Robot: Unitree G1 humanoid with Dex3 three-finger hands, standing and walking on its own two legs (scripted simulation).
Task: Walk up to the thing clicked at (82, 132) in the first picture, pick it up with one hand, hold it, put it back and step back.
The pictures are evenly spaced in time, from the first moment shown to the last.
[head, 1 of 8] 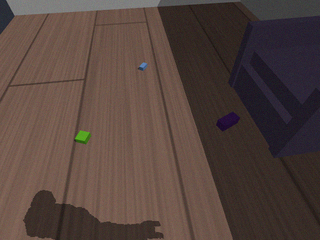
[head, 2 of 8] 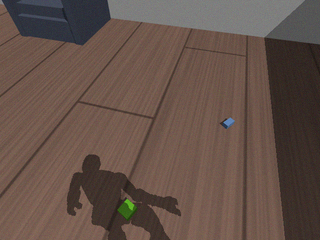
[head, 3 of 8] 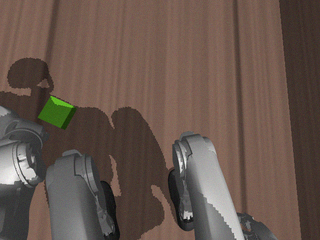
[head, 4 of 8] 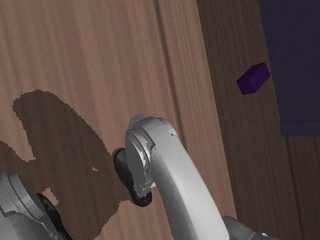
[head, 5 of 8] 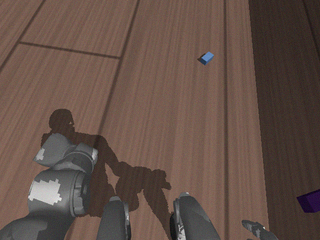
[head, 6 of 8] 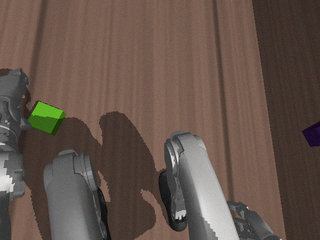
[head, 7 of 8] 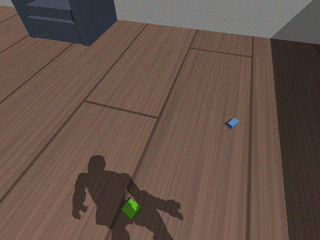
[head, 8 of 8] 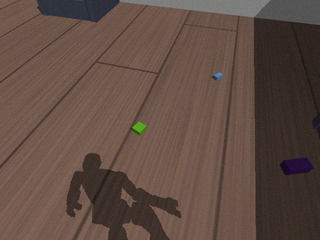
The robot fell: no
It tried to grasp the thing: yes
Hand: left
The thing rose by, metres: 0.67
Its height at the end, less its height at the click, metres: +0.00
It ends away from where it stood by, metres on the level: 0.01
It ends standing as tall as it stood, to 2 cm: yes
